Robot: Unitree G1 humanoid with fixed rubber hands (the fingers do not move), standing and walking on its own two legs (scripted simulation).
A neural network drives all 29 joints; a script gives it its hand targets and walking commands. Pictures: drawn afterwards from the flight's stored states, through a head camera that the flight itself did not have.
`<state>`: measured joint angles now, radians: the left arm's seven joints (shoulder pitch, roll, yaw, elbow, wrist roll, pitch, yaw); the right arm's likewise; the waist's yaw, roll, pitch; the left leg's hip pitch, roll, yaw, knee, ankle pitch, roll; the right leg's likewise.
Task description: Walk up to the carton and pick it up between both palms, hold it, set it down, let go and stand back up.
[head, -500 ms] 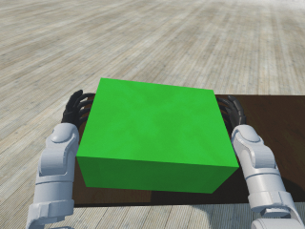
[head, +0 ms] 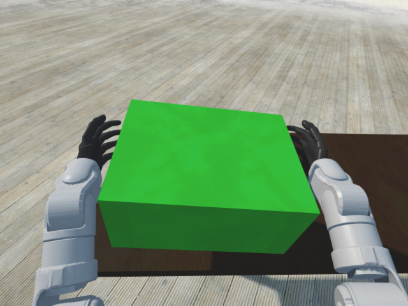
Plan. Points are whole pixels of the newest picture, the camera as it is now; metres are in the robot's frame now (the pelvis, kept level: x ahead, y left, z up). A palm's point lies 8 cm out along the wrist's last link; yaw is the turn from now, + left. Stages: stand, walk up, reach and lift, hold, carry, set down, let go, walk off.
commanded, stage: hold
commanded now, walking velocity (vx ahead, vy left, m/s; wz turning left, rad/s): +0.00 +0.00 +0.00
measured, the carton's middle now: (205, 174) +0.34 +0.01 +0.13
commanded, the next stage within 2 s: set down in 1.90 s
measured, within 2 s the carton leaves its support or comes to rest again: neither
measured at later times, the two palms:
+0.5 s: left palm (95, 158) +0.33 +0.21 +0.17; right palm (314, 161) +0.36 -0.20 +0.16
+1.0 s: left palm (93, 157) +0.33 +0.21 +0.18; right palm (313, 161) +0.36 -0.20 +0.17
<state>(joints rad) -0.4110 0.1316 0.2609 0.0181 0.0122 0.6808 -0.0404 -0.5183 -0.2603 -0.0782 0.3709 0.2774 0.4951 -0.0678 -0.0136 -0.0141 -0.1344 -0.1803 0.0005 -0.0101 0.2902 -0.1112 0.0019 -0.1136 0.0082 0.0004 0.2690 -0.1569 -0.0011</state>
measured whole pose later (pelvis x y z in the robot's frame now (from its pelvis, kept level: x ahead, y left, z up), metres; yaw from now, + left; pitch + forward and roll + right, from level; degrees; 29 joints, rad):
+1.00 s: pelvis +0.01 +0.00 +0.00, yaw +0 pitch -1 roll -1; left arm -0.38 0.13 0.26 -0.06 0.02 0.71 -0.06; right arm -0.48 -0.26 -0.07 0.29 0.28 0.52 -0.08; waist -0.03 -0.01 -0.10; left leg -0.16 0.00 -0.02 0.30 -0.13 0.00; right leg -0.08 0.01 0.00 0.26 -0.17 0.00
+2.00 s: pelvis +0.01 +0.00 +0.00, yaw +1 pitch -1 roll -1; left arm -0.40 0.14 0.26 -0.03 0.03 0.65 -0.06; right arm -0.49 -0.25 -0.09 0.31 0.25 0.47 -0.07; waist -0.04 -0.01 -0.08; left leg -0.16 0.00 -0.04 0.31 -0.13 0.00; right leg -0.07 0.01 -0.01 0.26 -0.17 -0.01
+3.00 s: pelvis +0.03 -0.02 +0.00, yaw +2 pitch +3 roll +0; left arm -0.33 0.07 0.20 0.20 0.06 0.31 0.02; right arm -0.48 -0.27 -0.05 0.66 0.16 0.05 0.00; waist 0.04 -0.02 -0.07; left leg -0.21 0.01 -0.06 0.29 -0.14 -0.03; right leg -0.12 0.03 -0.04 0.26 -0.19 -0.03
